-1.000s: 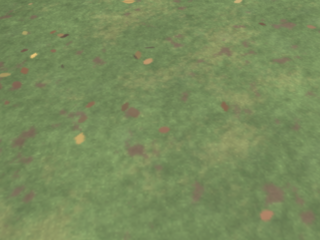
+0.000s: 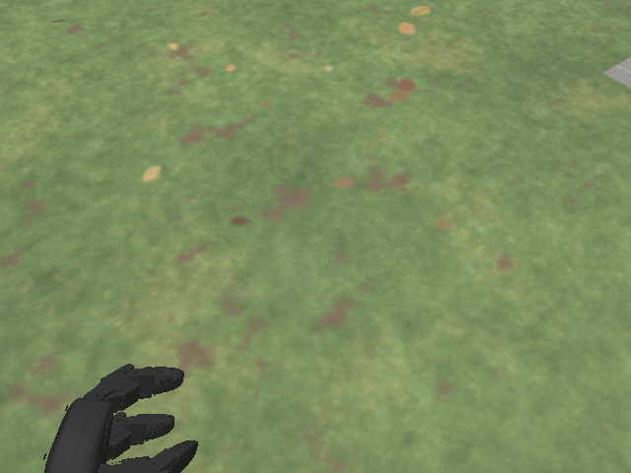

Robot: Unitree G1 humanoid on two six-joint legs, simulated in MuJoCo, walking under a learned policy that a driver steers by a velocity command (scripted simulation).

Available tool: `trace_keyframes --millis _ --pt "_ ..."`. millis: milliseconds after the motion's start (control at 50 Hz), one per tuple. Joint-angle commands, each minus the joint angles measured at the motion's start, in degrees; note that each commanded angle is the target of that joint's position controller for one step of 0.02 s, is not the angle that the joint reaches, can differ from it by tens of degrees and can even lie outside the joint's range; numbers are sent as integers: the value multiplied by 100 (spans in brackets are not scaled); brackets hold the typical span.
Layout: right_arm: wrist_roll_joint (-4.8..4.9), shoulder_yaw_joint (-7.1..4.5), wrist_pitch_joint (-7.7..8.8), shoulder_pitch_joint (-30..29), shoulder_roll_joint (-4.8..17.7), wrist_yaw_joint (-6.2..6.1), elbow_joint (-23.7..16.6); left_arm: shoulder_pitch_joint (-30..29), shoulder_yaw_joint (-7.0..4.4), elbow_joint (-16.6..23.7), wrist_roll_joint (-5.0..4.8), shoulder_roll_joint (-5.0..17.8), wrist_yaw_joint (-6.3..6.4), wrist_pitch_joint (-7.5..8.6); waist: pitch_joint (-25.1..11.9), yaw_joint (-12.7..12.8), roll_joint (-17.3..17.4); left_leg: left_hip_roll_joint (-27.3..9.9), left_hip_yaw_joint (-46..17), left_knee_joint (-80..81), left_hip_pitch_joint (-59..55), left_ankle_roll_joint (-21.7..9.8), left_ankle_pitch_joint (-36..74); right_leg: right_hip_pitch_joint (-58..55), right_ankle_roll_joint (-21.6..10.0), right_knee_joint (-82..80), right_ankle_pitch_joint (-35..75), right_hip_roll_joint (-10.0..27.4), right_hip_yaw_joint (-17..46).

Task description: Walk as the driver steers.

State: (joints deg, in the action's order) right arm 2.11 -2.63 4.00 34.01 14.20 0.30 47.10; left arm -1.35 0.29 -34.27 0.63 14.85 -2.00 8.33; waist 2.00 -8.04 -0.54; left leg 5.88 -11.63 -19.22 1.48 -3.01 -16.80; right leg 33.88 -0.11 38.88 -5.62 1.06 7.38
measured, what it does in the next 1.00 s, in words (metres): walks ahead, turning left: right foot, then left foot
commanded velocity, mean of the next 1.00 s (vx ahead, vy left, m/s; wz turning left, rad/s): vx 0.39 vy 0.00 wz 0.88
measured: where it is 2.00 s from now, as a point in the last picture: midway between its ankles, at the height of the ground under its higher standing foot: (260, 402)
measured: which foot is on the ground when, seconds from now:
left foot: down 0.00-0.10, up 0.12-0.46, down 0.48-0.94, up 0.96-1.00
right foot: up 0.00-0.08, down 0.10-0.46, up 0.48-0.92, down 0.94-1.00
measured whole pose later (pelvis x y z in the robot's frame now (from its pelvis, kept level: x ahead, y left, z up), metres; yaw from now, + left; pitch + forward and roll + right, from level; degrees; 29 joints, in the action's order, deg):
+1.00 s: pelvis +0.57 +0.03 -0.01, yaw +55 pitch +0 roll -1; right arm 0.9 -4.9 -3.3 9.1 20.8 -1.7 31.9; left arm 5.7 -3.2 -40.6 1.8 17.7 0.3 1.1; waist 3.0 -0.9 1.5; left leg 11.6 -16.8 -49.8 24.6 0.3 -27.4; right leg 20.4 0.3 29.5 -8.8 -3.8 7.0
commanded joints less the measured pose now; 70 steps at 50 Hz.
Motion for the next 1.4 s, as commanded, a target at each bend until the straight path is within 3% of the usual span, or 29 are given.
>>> trace_keyframes --millis 20,100,120,140,160,200,260,360,440,460,480,500,520,540,580,680,900,920,940,960,980,1020,1120,1200,1280,1320,1340,1360,1400 --pt "89 -273 124 -927 1038 -95 -708 -160 -213 330 -98 578 35 53 325 656 533 -1167 -1383 1030 2194 -832 173 -2186 207 -593 998 -195 -144" --pt "4 -237 25 -872 908 -45 -686 1107 -554 146 -178 1072 223 29 -618 1489 439 -770 -964 -1509 1914 -271 1986 -3907 -101 -834 -70 55 -95" --pt "-202 -101 23 -942 524 -43 -873 2517 -673 -38 -176 1429 303 -43 -1744 2013 -167 -459 -525 -3450 2755 -124 1155 -5571 -416 -734 -1487 1078 1010" --pt "183 104 89 -123 -52 -56 -1108 2816 -714 -236 -67 1808 203 -129 -2509 1438 -2494 -175 69 -5395 4338 44 -1404 -6615 -1279 -1972 -3942 2415 4329" --pt "294 59 39 -445 372 -147 -980 2441 -632 -148 -101 1283 184 -159 -1619 1534 -1904 -666 222 -6140 5046 42 -971 -5942 -1161 -2309 -4454 2301 4562" --pt "18 -54 -37 -1496 680 -146 -1078 1995 -518 -303 5 789 234 -240 -222 1452 -395 -1043 525 -6091 4928 134 -316 -4466 -1004 -2223 -1083 1926 2331" --pt "9 -127 -249 -1745 469 -38 -1310 1270 -436 -475 66 344 240 -261 194 854 -573 -1378 639 -5346 4307 272 -591 -3160 -836 -2077 2337 1440 349" --pt "-147 -64 -249 -1993 427 262 -1470 428 -623 -509 -145 1043 372 -276 -102 590 -409 -1036 1292 -2360 2671 312 1793 -2313 -566 -2423 2690 1000 -1277" --pt "-164 -393 -390 -1344 1194 376 -1308 561 -754 -554 -364 1495 384 -267 -759 106 -349 -340 1681 -1874 998 -163 1844 -2620 -295 -793 4216 1006 -1623" --pt "-157 -563 -421 -647 1505 328 -1156 545 -736 -501 -369 1452 355 -293 -1086 -284 -167 -210 1607 -1750 -42 -375 2022 -2211 -186 372 3895 906 -1615" --pt "-74 -620 -442 -514 1618 230 -1072 858 -612 -562 -246 1033 284 -308 -930 -242 565 -358 1146 -1508 -904 -565 2436 -1207 70 1748 620 477 -1519" --pt "-108 -560 -420 -1135 2023 110 -1397 1486 -405 -555 143 373 166 -352 -827 505 2347 -1254 -478 -1670 -1226 -1151 5473 -59 322 4086 -3534 -397 -1442" --pt "-402 -512 -271 -1534 2120 179 -1940 2251 -398 -379 -11 955 111 -337 -2493 734 2057 -2526 -3296 -610 -2050 -2347 3822 648 338 5067 -3389 -714 -141" --pt "-295 -524 -245 -1827 1899 251 -2094 1661 -493 -348 -79 1516 109 -349 -2355 463 820 -2271 -3296 -66 -1622 -2058 2108 605 189 4645 -2673 -432 147" --pt "-107 -452 -236 -2211 1626 206 -2065 1106 -461 -284 -8 1339 245 -446 -1185 742 -70 -1732 -2607 55 -236 -1544 1229 581 182 3702 -2018 -152 165" --pt "-180 -447 -404 -2415 1554 -81 -1996 954 -407 -380 80 988 308 -583 -1030 955 21 -1125 -1474 -284 1204 -1310 3801 -405 484 2023 -1741 -275 95" --pt "-104 -431 -715 -2571 1259 -239 -1968 535 -513 -260 -73 954 232 -559 -792 845 1106 -576 -2226 -754 1389 -510 1186 -1674 434 -1018 -390 -507 275" --pt "-79 -383 -713 -2540 1105 -230 -1944 733 -553 -340 -59 990 221 -536 -826 907 974 -388 -2043 -1168 1521 -334 647 -2175 286 -1658 283 -258 214" --pt "-121 -264 -717 -1975 710 -201 -1828 654 -596 -255 24 1236 242 -576 -1114 617 -13 89 -1354 -2285 1926 -61 -1318 -2897 -197 -1894 500 878 1145" --pt "-89 -298 -700 -1806 885 -200 -1937 559 -626 -182 223 1505 247 -665 -791 422 -1206 755 -406 -3276 2852 228 -2307 -2861 -1079 -2128 1076 1768 2453" --pt "-176 -420 -621 -1795 1385 -187 -1897 555 -634 -155 241 1372 250 -665 -724 467 -1271 274 -294 -4295 3114 472 -1919 -2545 -1477 -2279 485 2067 3122" --pt "-143 -487 -692 -1989 1543 -237 -1597 282 -489 -37 85 903 286 -716 -412 580 -525 8 -125 -4888 3050 656 -1113 -2192 -1103 -2127 -448 1325 1902" --pt "-257 -143 -664 -2106 649 -230 -1530 530 -253 -259 12 490 254 -798 -426 678 -696 -278 453 -3883 2380 871 -780 -2119 -886 -2239 -710 568 1043" --pt "-176 -188 -554 -2511 841 -221 -1478 1079 -547 -304 -93 1324 225 -930 -314 1056 -1205 -213 801 -1980 1907 849 -1057 -2480 -1082 -2146 -547 659 1719" --pt "-96 -235 -432 -2022 866 -205 -1124 1028 -616 -241 -299 1301 290 -969 -542 734 -1052 -122 636 -247 1075 434 -32 -2477 -950 -2050 -249 629 2277" --pt "-191 -325 -409 -1661 1160 -218 -979 1079 -578 -208 -323 1029 354 -969 -922 638 -633 -956 276 35 -437 44 716 -1350 -461 -1459 -923 206 1794" --pt "-375 -434 -453 -1754 1584 -210 -913 865 -533 41 -317 772 335 -917 -569 727 1094 -1948 -746 120 -348 -624 1379 -158 -115 -468 -1767 -508 541" --pt "-541 -384 -434 -2258 1342 -199 -1088 1083 -643 -35 -278 1081 317 -871 -475 754 1364 -2717 -1111 195 -62 -1126 2652 147 158 849 -2695 -581 -10" --pt "-438 -220 -382 -2851 819 -282 -1282 1465 -779 -288 -241 1234 295 -961 -476 1011 807 -2388 -270 -21 87 -906 3361 142 407 2268 -2393 -288 -106"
